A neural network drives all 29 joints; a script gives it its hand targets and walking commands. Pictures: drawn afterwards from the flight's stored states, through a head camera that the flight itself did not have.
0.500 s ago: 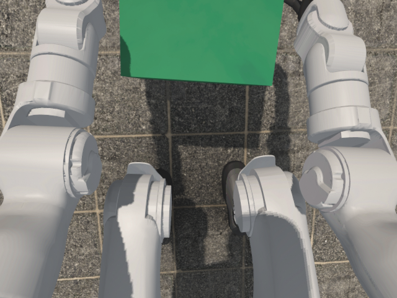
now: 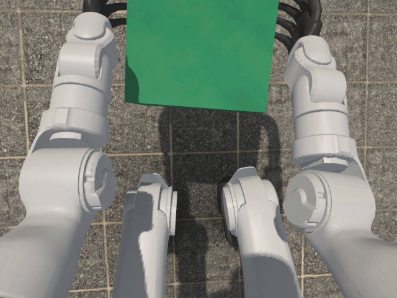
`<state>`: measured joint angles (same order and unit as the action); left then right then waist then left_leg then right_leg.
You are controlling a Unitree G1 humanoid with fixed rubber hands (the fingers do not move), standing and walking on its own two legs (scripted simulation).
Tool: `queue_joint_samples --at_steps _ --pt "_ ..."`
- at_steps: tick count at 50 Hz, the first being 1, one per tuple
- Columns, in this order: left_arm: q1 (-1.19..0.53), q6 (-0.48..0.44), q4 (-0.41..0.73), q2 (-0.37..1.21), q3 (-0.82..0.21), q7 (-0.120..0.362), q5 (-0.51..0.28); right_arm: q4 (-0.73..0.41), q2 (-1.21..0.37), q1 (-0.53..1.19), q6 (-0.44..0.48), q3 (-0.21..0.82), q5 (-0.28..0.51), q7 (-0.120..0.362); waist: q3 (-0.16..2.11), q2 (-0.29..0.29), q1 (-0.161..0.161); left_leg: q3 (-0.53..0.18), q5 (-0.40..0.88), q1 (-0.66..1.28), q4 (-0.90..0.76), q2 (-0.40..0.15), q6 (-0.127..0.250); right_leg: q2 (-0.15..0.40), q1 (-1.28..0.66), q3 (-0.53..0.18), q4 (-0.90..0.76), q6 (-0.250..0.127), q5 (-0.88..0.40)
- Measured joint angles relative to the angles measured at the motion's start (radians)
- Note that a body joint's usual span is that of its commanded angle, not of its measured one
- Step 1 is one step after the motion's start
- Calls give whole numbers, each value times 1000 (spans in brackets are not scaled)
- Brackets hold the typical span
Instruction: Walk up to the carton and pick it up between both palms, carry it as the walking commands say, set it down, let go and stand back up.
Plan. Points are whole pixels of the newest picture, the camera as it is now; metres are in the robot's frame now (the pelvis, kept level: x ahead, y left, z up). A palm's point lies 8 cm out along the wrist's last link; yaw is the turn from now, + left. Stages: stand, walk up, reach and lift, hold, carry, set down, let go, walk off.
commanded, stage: reach and lift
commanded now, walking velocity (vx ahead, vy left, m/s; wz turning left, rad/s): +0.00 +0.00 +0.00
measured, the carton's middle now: (200, 28) +0.58 -0.01 -0.18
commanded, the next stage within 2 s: none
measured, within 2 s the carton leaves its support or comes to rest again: neither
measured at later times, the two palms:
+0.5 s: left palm (81, 9) +0.54 +0.14 -0.03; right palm (331, 31) +0.51 -0.17 -0.02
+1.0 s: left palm out of the picture +0.52 +0.14 +0.04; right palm (376, 23) +0.49 -0.17 +0.05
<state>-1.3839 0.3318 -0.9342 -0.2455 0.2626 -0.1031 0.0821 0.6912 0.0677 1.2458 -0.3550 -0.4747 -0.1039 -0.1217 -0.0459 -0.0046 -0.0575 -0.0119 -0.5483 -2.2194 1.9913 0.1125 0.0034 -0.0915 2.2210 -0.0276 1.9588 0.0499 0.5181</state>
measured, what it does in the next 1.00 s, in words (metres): rises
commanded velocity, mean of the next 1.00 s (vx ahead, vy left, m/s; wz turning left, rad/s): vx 0.00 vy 0.00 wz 0.00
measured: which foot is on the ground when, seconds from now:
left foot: down 0.00-1.00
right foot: down 0.00-1.00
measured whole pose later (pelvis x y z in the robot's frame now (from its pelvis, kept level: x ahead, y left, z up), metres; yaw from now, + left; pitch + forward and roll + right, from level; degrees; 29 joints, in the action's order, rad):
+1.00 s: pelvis +0.01 +0.00 +0.10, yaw +0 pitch +42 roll -1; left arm -1.12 0.36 -0.86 -0.10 0.36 -0.13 0.19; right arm 0.64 -0.05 1.02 -0.37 -0.53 -0.20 -0.12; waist 0.15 0.01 -0.06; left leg -0.05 -0.49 -1.89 1.65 0.13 0.00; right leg -0.10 1.89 -0.06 1.62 0.05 0.47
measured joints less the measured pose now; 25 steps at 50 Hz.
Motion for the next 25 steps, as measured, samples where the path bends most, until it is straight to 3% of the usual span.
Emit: queue_joint_samples --at_steps 11,25 --pt "62 22 37 40 45 9 53 -27 -33 -49 -17 -26 -40 10 63 -1 0 -5 15 55 -84 4 -1 -7 -53 -12 -82 3 -15" --pt "129 32 59 88 76 -27 85 -43 -75 -104 -22 -45 -68 -14 126 6 -2 -18 34 136 -178 11 -3 -11 -136 -21 -176 3 -31"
